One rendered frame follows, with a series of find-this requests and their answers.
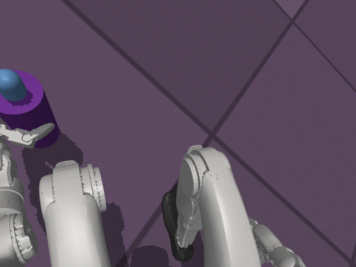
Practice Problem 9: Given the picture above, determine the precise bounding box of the bottle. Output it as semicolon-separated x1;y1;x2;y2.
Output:
0;69;60;149

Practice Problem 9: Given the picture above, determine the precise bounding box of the right robot foot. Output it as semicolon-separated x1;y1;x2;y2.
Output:
162;191;194;262

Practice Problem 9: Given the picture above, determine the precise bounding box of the left robot hand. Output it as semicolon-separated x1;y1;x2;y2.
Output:
0;118;55;149

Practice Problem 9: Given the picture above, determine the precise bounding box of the right robot arm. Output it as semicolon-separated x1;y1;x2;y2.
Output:
269;246;306;267

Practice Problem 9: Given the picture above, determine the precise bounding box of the right robot hand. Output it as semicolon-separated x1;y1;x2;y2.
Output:
248;217;283;264

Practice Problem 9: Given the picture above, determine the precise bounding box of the left robot arm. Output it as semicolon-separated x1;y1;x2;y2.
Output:
0;142;38;267

